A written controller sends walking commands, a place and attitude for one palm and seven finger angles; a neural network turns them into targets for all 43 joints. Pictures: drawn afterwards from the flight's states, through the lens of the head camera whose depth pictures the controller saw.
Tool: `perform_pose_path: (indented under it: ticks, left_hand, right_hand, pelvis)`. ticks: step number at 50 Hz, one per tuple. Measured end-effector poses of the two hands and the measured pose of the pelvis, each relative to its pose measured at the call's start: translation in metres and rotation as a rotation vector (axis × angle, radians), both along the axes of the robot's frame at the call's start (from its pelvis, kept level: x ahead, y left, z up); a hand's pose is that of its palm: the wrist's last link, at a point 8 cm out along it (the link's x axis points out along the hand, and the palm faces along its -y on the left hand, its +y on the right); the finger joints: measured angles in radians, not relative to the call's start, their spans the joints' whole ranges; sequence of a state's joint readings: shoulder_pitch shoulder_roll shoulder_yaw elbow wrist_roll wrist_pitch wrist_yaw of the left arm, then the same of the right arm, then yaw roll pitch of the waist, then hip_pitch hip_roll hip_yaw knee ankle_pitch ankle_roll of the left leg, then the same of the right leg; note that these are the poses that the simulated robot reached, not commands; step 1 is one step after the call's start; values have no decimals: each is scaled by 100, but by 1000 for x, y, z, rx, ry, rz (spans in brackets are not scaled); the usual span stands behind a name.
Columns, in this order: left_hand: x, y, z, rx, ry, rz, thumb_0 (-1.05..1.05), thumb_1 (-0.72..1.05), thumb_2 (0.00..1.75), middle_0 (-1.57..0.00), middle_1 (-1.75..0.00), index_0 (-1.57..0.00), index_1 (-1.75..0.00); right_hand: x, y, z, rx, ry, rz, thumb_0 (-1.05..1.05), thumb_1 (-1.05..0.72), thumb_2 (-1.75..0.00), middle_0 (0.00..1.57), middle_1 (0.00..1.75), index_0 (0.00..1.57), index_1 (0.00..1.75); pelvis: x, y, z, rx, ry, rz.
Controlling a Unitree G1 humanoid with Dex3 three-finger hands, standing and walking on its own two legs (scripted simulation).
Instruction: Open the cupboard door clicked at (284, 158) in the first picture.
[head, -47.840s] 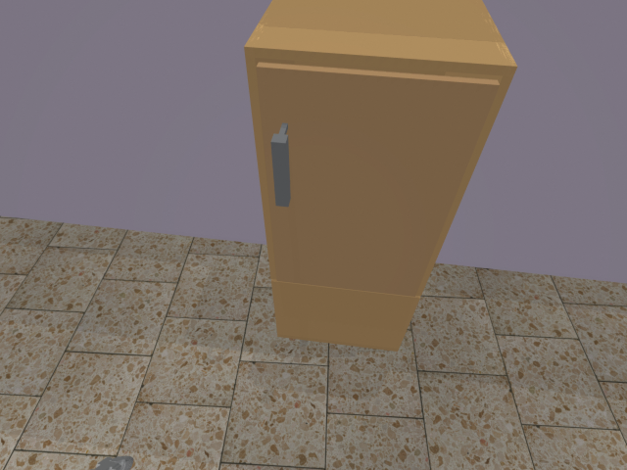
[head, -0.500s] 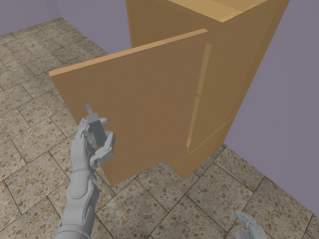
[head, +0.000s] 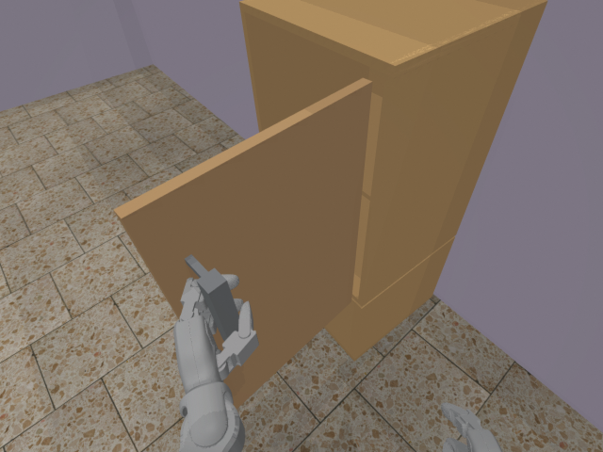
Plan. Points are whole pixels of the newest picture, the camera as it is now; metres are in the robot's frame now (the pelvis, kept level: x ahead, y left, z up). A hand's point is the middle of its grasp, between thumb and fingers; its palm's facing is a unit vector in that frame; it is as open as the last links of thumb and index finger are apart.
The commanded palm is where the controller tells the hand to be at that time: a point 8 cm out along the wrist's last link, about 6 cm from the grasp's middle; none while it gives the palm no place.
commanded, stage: open thumb and fingers to let go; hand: left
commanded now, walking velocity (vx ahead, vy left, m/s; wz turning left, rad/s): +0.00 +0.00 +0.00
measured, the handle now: (215, 302) +0.30 +0.12 +0.07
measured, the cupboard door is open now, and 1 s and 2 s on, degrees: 96 94 99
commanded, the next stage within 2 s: slide the hand sideways off the handle in 0.88 s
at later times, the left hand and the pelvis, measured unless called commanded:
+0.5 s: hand (241, 325) +0.27 +0.09 +0.07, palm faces +0.35 -0.94 -0.01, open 10.8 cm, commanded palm +0.22 +0.13 +0.07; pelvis +0.00 +0.00 +0.00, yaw +1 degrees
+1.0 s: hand (234, 326) +0.26 +0.09 +0.07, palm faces +0.27 -0.96 -0.01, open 14.7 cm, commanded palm +0.22 +0.13 +0.07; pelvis -0.01 +0.04 -0.01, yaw +0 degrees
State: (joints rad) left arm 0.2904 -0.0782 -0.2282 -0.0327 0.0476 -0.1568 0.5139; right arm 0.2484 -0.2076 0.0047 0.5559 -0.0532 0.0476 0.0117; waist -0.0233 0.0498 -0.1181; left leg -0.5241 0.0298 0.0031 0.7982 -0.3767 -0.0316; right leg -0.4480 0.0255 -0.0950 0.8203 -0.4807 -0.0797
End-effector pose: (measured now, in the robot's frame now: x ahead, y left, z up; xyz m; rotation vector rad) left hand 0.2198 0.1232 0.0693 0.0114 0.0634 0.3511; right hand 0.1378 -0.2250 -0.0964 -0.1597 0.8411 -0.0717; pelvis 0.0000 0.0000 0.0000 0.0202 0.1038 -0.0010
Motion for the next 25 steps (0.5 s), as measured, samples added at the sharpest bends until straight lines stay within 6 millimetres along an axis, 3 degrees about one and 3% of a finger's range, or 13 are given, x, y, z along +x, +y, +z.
perform_pose_path:
  ticks: [5,13,18,25]
  left_hand:
    - [-6,-9,0,7,-7,-18,4,63,72,-31,-131,-36,-134]
    - [5,-2,-2,-4,-19,41,2,55,74,-35,-131,-38,-133]
    - [6,2,-1,-10,-16,36,1,35,66,-35,-129,-39,-130]
    - [8,6,-2,-9,-21,6,1,-6,49,-33,-125,-37,-125]
  right_hand:
    - [3,-8,-1,-13,-19,8,1,-90,-89,20,30,20,30]
    - [23,-3,-1,-10,-45,39,1,-90,-89,20,30,20,30]
    - [32,7,4,4,-66,54,1,-90,-89,20,30,20,30]
    - [35,18,6,2,-68,61,1,-90,-89,20,30,20,30]
  pelvis:
    - [-1,-6,-1,0,-2,10]
    - [-3,-8,-3,5,15,16]
    - [-2,-5,-2,5,15,17]
    - [-2,4,-3,-1,19,16]
